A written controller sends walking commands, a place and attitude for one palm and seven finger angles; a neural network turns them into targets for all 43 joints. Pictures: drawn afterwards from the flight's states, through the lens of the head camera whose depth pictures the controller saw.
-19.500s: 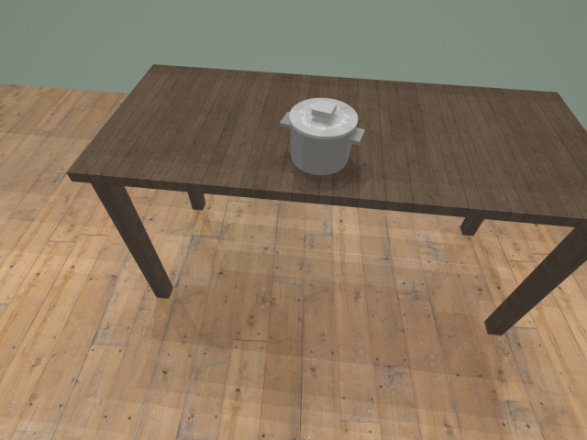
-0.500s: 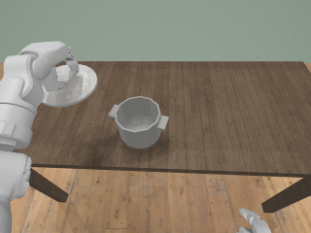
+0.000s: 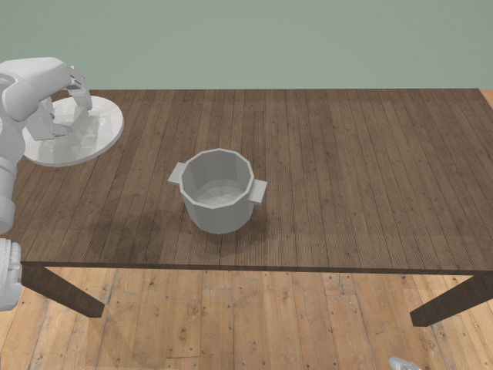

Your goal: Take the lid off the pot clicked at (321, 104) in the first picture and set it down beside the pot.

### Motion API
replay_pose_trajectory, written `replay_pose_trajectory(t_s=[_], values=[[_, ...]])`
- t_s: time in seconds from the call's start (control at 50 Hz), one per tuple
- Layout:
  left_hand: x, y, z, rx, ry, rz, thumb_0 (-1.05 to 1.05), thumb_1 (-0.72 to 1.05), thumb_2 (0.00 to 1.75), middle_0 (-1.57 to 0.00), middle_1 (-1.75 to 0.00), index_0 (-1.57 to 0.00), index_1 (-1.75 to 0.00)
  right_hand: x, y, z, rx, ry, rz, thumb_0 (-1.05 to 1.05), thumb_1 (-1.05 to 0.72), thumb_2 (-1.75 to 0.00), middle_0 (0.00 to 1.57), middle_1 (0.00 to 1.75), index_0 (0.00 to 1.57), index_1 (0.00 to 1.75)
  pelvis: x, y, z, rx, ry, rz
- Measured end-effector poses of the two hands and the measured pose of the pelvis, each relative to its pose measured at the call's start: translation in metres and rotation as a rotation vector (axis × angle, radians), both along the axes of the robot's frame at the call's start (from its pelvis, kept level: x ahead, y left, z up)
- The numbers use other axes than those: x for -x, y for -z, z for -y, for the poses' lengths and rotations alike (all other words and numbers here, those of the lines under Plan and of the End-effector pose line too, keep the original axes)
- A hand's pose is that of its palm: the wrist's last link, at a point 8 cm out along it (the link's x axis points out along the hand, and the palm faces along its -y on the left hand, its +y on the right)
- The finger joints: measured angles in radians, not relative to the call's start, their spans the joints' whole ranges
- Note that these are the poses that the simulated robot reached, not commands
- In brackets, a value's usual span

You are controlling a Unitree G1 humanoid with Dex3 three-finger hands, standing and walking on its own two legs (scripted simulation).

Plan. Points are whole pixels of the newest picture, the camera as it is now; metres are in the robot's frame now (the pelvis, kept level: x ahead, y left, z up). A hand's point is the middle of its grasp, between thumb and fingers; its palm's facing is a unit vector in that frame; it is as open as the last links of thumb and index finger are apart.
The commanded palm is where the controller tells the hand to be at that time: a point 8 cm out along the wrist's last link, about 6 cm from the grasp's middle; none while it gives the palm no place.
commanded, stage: move the lid sideways beside the pot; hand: left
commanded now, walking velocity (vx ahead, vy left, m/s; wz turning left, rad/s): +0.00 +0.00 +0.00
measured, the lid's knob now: (66, 117) +0.47 +0.29 +0.15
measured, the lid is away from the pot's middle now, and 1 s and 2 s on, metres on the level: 0.22 0.22 0.23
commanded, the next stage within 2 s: lower the lid onto the table in 0.04 s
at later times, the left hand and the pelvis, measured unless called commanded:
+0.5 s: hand (64, 129) +0.44 +0.28 +0.15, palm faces -0.33 -0.01 -0.94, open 8.3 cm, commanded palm +0.44 +0.28 +0.23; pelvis +0.01 +0.00 +0.00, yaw +0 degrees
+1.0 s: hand (73, 147) +0.44 +0.28 +0.12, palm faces -0.39 -0.02 -0.92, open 8.3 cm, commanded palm +0.45 +0.29 +0.19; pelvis +0.01 +0.00 +0.00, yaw +0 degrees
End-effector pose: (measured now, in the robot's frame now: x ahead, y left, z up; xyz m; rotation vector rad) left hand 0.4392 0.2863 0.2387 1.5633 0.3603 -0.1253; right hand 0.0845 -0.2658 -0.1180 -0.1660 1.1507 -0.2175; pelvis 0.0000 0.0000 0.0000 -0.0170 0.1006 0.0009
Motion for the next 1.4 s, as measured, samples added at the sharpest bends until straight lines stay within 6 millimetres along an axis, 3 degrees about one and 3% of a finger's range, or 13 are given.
replay_pose_trajectory(t_s=[0.26,0.42,0.84,1.4], values=[[0.001,0.002,0.007,0.004,0.056,0.018,-0.01,0.13,0.96,-0.79,-0.97,-0.60,-0.88,-0.024,-0.002,-0.009,-0.020,-0.036,0.036,0.01,-0.90,-0.90,0.20,0.30,0.20,0.30,-0.004,0.000,-0.004,0.003,-0.008,-0.006],[-0.003,0.022,0.004,-0.016,0.030,-0.038,-0.01,0.14,0.96,-0.79,-0.97,-0.60,-0.88,-0.031,-0.002,-0.012,-0.028,-0.043,0.046,0.01,-0.90,-0.90,0.20,0.30,0.20,0.30,-0.004,0.000,-0.003,0.002,-0.004,-0.013],[-0.001,0.047,0.001,0.018,0.043,-0.062,-0.01,0.14,0.96,-0.79,-0.97,-0.60,-0.88,-0.008,0.002,0.004,0.008,0.000,-0.027,0.01,-0.90,-0.90,0.20,0.30,0.20,0.30,-0.007,0.001,0.002,0.005,0.001,-0.021],[-0.008,0.086,0.001,0.037,0.076,-0.124,-0.01,0.15,0.96,-0.79,-0.97,-0.60,-0.87,0.013,0.005,0.003,0.041,0.045,-0.083,0.01,-0.90,-0.90,0.20,0.30,0.20,0.30,-0.007,0.003,-0.002,0.007,0.015,-0.046]])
